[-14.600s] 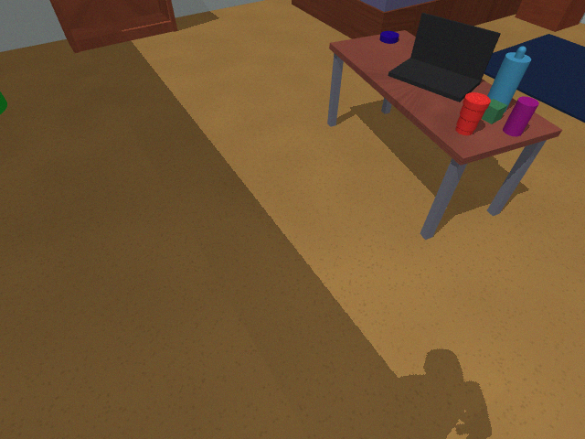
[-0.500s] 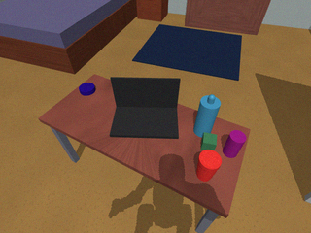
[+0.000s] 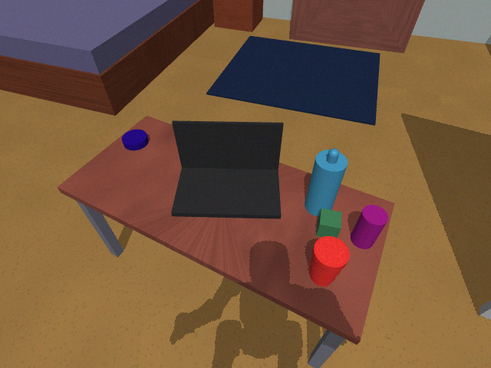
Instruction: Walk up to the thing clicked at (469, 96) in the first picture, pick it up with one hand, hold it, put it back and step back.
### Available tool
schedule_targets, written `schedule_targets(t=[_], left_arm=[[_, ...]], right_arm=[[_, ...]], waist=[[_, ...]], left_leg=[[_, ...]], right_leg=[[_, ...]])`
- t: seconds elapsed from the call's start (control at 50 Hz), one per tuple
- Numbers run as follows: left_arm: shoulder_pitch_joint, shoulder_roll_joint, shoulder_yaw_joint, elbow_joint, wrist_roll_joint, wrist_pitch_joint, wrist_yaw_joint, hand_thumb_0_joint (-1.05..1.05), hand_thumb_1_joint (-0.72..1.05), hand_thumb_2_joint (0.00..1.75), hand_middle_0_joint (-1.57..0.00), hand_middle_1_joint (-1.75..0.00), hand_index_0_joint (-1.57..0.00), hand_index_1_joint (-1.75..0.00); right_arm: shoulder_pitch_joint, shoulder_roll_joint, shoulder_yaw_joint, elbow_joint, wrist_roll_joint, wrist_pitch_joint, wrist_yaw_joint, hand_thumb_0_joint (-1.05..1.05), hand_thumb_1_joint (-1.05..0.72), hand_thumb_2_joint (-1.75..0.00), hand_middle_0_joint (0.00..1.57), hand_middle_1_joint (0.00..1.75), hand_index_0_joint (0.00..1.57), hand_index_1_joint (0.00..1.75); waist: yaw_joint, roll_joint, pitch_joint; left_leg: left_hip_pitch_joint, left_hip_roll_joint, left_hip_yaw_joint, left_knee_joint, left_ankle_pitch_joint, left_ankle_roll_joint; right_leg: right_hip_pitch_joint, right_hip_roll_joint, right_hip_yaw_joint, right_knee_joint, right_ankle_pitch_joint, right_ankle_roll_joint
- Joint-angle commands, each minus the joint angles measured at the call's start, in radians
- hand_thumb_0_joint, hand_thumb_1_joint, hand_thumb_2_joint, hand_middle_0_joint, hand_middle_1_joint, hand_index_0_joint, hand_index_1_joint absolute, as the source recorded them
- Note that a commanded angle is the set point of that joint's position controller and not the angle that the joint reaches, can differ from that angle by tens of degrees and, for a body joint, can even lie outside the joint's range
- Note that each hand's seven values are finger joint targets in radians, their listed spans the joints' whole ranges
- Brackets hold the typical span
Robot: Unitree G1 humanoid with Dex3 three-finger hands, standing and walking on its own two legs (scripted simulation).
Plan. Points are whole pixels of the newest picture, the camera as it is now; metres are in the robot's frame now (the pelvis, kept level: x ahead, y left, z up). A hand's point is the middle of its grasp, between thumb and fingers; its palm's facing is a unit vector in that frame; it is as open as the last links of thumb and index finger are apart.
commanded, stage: stand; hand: right
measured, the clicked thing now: (326, 264) +0.42 -0.19 -0.24
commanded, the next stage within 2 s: go down in 0.28 s
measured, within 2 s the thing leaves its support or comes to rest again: neither
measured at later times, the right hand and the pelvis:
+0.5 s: hand out of the picture +0.11 -0.24 -0.15, palm faces +0.04 +0.95 -0.32, open 8.3 cm; pelvis -0.01 +0.00 -0.01, yaw -1 degrees
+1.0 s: hand out of the picture +0.12 -0.26 -0.15, palm faces +0.08 +0.94 -0.33, open 17.0 cm; pelvis -0.01 +0.01 -0.04, yaw -3 degrees
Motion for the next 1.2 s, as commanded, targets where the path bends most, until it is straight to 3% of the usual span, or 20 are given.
schedule_targets(t=[0.0, 0.34, 0.36, 0.38, 0.4, 0.42, 0.44, 0.46, 0.5, 0.52, 0.56, 0.58, 0.6, 0.62, 0.66, 0.7, 0.8, 0.9, 1.02, 1.18], left_arm=[[-0.027, 0.222, 0.035, -0.057, -0.003, -0.021, 0.019, 0.0, 0.9, 0.9, -0.2, -0.3, -0.2, -0.3], [-0.029, 0.225, 0.039, -0.064, -0.004, -0.022, 0.02, 0.0, 0.9, 0.9, -0.2, -0.3, -0.2, -0.3], [-0.032, 0.223, 0.038, -0.063, -0.003, -0.022, 0.021, 0.0, 0.82, 0.82, -0.12, -0.22, -0.12, -0.22], [-0.383, 0.056, 0.026, -0.413, -0.089, -0.134, 0.023, 0.0, 0.74, 0.74, -0.04, -0.14, -0.04, -0.14], [-0.357, 0.126, 0.042, -0.481, -0.089, -0.158, 0.037, 0.0, 0.66, 0.66, -0.02, -0.06, -0.02, -0.06], [-0.261, 0.184, 0.083, -0.37, -0.087, -0.148, 0.046, 0.0, 0.58, 0.58, -0.02, -0.04, -0.01, -0.05], [-0.194, 0.189, 0.102, -0.313, -0.09, -0.131, 0.043, 0.0, 0.5, 0.5, -0.02, -0.04, -0.01, -0.05], [-0.117, 0.187, 0.134, -0.322, -0.087, -0.119, 0.047, 0.0, 0.42, 0.42, -0.02, -0.04, -0.02, -0.05], [-0.154, 0.224, 0.151, -0.434, -0.079, -0.131, 0.067, 0.0, 0.28, 0.26, -0.02, -0.04, -0.02, -0.04], [-0.081, 0.203, 0.153, -0.411, -0.066, -0.125, 0.068, 0.0, 0.22, 0.22, -0.02, -0.04, -0.02, -0.04], [0.09, 0.122, 0.157, -0.303, -0.035, -0.103, 0.047, 0.0, 0.12, 0.18, -0.03, -0.04, -0.03, -0.04], [0.067, 0.113, 0.149, -0.344, -0.033, -0.106, 0.04, 0.0, 0.05, 0.16, -0.03, -0.05, -0.04, -0.04], [0.006, 0.166, 0.172, -0.464, -0.033, -0.112, 0.041, 0.0, -0.01, 0.14, -0.04, -0.05, -0.04, -0.04], [0.029, 0.175, 0.177, -0.503, -0.037, -0.106, 0.042, 0.0, -0.05, 0.13, -0.04, -0.05, -0.05, -0.04], [0.116, 0.093, 0.137, -0.411, -0.048, -0.083, 0.029, 0.0, -0.16, 0.11, -0.04, -0.05, -0.05, -0.04], [0.015, 0.121, 0.145, -0.517, -0.048, -0.091, 0.029, 0.0, -0.26, 0.1, -0.05, -0.05, -0.05, -0.05], [-0.022, 0.115, 0.152, -0.632, -0.038, -0.125, 0.044, 0.0, -0.52, 0.07, -0.06, -0.05, -0.05, -0.06], [0.048, 0.116, 0.163, -0.706, -0.021, -0.167, 0.082, 0.0, -0.57, 0.07, -0.06, -0.05, -0.05, -0.07], [0.147, 0.098, 0.154, -0.734, -0.018, -0.162, 0.117, 0.0, -0.58, 0.07, -0.05, -0.04, -0.04, -0.06], [0.165, 0.069, 0.121, -0.795, -0.024, -0.146, 0.125, 0.0, -0.58, 0.07, -0.05, -0.04, -0.04, -0.06]], right_arm=[[-0.04, -0.212, -0.045, -0.055, -0.002, -0.017, -0.013, 0.0, -0.9, -0.9, 0.2, 0.3, 0.2, 0.3], [-0.033, -0.212, -0.046, -0.062, -0.002, -0.018, -0.014, 0.0, -0.9, -0.9, 0.2, 0.3, 0.2, 0.3], [-0.035, -0.211, -0.046, -0.062, -0.002, -0.018, -0.014, 0.0, -0.82, -0.82, 0.12, 0.22, 0.12, 0.22], [-0.386, -0.018, -0.021, -0.413, 0.073, -0.093, -0.022, 0.0, -0.74, -0.74, 0.04, 0.14, 0.04, 0.14], [-0.381, -0.113, -0.053, -0.452, 0.064, -0.096, -0.029, 0.0, -0.66, -0.66, 0.04, 0.06, 0.04, 0.06], [-0.219, -0.147, -0.076, -0.25, 0.054, -0.057, -0.036, 0.0, -0.58, -0.58, 0.04, 0.06, 0.04, 0.06], [-0.177, -0.163, -0.1, -0.196, 0.051, -0.025, -0.028, 0.0, -0.5, -0.5, 0.03, 0.06, 0.04, 0.06], [-0.175, -0.184, -0.138, -0.188, 0.046, 0.001, -0.03, 0.0, -0.42, -0.42, 0.04, 0.06, 0.04, 0.06], [-0.274, -0.247, -0.164, -0.254, 0.027, 0.027, -0.031, 0.0, -0.26, -0.26, 0.05, 0.05, 0.04, 0.05], [-0.261, -0.248, -0.161, -0.236, 0.012, 0.048, -0.017, 0.0, -0.21, -0.21, 0.06, 0.05, 0.05, 0.05], [-0.046, -0.23, -0.203, -0.19, -0.021, 0.105, 0.021, 0.0, -0.11, -0.17, 0.07, 0.04, 0.05, 0.04], [-0.038, -0.227, -0.202, -0.231, -0.027, 0.126, 0.033, 0.0, -0.04, -0.15, 0.06, 0.04, 0.06, 0.04], [-0.101, -0.248, -0.206, -0.33, -0.031, 0.147, 0.04, 0.0, 0.03, -0.13, 0.06, 0.04, 0.05, 0.04], [-0.095, -0.262, -0.21, -0.392, -0.035, 0.175, 0.049, 0.0, 0.04, -0.11, 0.07, 0.04, 0.06, 0.04], [-0.047, -0.218, -0.18, -0.42, -0.038, 0.234, 0.072, 0.0, 0.12, -0.09, 0.07, 0.04, 0.06, 0.04], [-0.09, -0.216, -0.184, -0.512, -0.022, 0.257, 0.078, 0.0, 0.27, -0.08, 0.05, 0.05, 0.05, 0.05], [-0.11, -0.213, -0.191, -0.639, -0.018, 0.254, 0.089, 0.0, 0.52, -0.06, 0.03, 0.06, 0.04, 0.06], [-0.032, -0.244, -0.253, -0.69, -0.017, 0.22, 0.085, 0.0, 0.59, -0.05, 0.02, 0.06, 0.04, 0.06], [0.05, -0.28, -0.299, -0.778, -0.014, 0.235, 0.088, 0.0, 0.61, -0.02, 0.03, 0.05, 0.04, 0.05], [0.101, -0.264, -0.292, -0.865, 0.0, 0.301, 0.131, 0.0, 0.61, -0.02, 0.03, 0.05, 0.04, 0.05]], waist=[[0.003, 0.003, -0.073], [0.002, -0.007, -0.064], [0.0, -0.005, -0.059], [0.02, -0.053, -0.1], [-0.006, -0.037, -0.109], [-0.023, 0.012, -0.063], [-0.009, 0.003, -0.027], [0.005, 0.005, -0.108], [0.019, 0.021, -0.309], [0.014, 0.011, -0.326], [-0.013, -0.013, -0.259], [-0.011, -0.03, -0.289], [0.012, -0.03, -0.38], [0.013, -0.041, -0.365], [0.004, -0.086, -0.203], [0.013, -0.065, -0.206], [0.019, -0.03, -0.203], [0.01, -0.013, -0.308], [-0.001, -0.066, -0.312], [0.011, -0.073, -0.245]], left_leg=[[-0.006, 0.098, -0.066, -0.027, 0.177, 0.044], [0.003, 0.101, -0.06, -0.032, 0.188, 0.045], [0.001, 0.101, -0.06, -0.033, 0.177, 0.046], [-0.127, -0.031, 0.073, 0.081, 0.097, 0.037], [-0.096, -0.035, 0.073, 0.072, 0.041, 0.038], [-0.113, -0.037, 0.079, 0.069, -0.019, 0.035], [-0.166, -0.03, 0.086, 0.102, -0.032, 0.029], [-0.171, -0.026, 0.084, 0.127, 0.011, 0.029], [-0.133, -0.025, 0.08, 0.165, 0.106, 0.033], [-0.146, -0.025, 0.076, 0.192, 0.135, 0.037], [-0.204, -0.032, 0.084, 0.233, 0.138, 0.042], [-0.195, -0.036, 0.085, 0.236, 0.138, 0.043], [-0.17, -0.039, 0.088, 0.234, 0.151, 0.042], [-0.173, -0.038, 0.09, 0.218, 0.137, 0.041], [-0.265, -0.04, 0.092, 0.208, 0.04, 0.048], [-0.288, -0.04, 0.096, 0.212, -0.028, 0.047], [-0.328, -0.033, 0.092, 0.244, -0.069, 0.046], [-0.315, -0.024, 0.085, 0.312, -0.014, 0.04], [-0.335, -0.029, 0.092, 0.349, -0.01, 0.041], [-0.389, -0.031, 0.101, 0.372, -0.023, 0.041]], right_leg=[[0.025, -0.129, 0.097, -0.053, 0.183, -0.015], [0.021, -0.129, 0.099, -0.053, 0.194, -0.012], [0.019, -0.129, 0.099, -0.057, 0.181, -0.012], [-0.125, -0.024, 0.001, 0.047, 0.115, 0.006], [-0.12, -0.022, 0.01, 0.041, 0.062, 0.012], [-0.158, -0.016, 0.013, 0.049, 0.011, 0.003], [-0.188, -0.006, 0.005, 0.081, -0.008, 0.005], [-0.165, -0.003, 0.005, 0.108, 0.032, 0.001], [-0.125, -0.006, 0.015, 0.158, 0.132, 0.005], [-0.148, -0.004, 0.015, 0.187, 0.167, 0.006], [-0.216, 0.006, 0.009, 0.23, 0.18, 0.003], [-0.202, 0.006, 0.008, 0.23, 0.174, 0.004], [-0.152, 0.003, 0.01, 0.229, 0.185, 0.007], [-0.17, 0.007, 0.006, 0.218, 0.157, 0.008], [-0.253, 0.005, 0.002, 0.2, 0.048, 0.005], [-0.277, 0.0, 0.01, 0.208, -0.02, 0.002], [-0.309, -0.006, 0.034, 0.246, -0.057, -0.002], [-0.301, -0.004, 0.039, 0.324, 0.009, -0.004], [-0.329, -0.001, 0.037, 0.35, 0.02, 0.006], [-0.4, -0.003, 0.041, 0.38, 0.006, 0.008]])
